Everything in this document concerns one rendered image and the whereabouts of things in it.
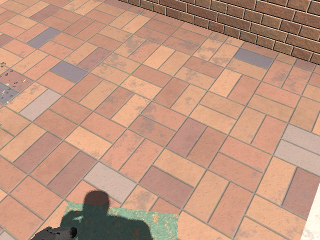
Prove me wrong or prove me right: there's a robot left hand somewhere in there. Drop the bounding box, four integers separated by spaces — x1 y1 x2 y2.
30 226 77 240

